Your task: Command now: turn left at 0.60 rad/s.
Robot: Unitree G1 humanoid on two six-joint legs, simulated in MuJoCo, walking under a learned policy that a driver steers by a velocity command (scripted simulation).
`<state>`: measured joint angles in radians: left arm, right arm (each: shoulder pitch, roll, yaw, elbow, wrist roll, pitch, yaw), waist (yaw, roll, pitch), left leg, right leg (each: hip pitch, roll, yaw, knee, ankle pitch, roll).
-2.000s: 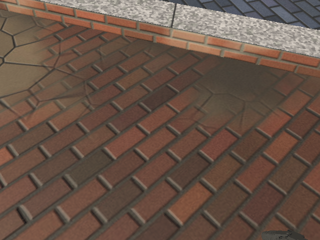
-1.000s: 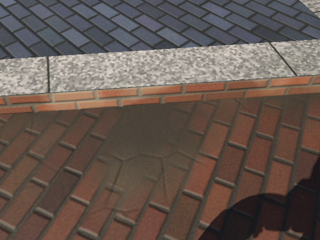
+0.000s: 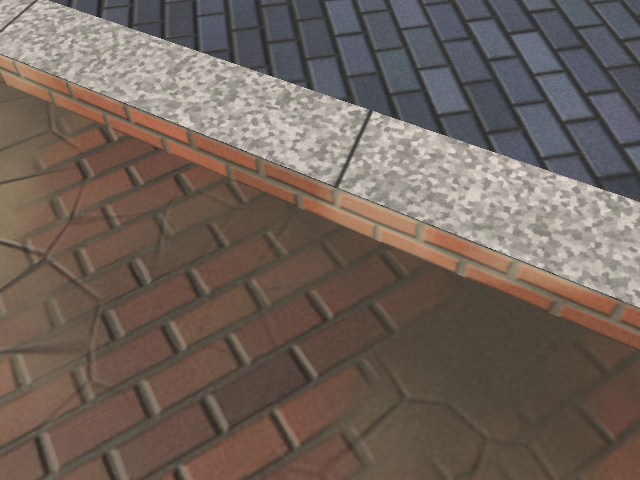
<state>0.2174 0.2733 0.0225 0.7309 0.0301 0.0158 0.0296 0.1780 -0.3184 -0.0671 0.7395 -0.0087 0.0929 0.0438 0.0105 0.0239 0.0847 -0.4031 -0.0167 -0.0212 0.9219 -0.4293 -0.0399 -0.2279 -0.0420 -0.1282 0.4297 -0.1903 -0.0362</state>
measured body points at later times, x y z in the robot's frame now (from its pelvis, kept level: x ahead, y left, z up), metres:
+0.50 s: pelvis -0.01 +0.04 +0.00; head +0.01 +0.06 +0.45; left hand +0.02 +0.34 -0.12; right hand +0.17 -0.20 -0.10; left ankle -0.02 +0.11 -0.74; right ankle +0.03 -0.10 -0.69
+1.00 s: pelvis -0.01 +0.01 +0.00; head +0.00 +0.01 +0.45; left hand +0.02 +0.29 -0.12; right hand +0.13 -0.23 -0.14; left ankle -0.04 +0.12 -0.74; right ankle +0.02 -0.08 -0.74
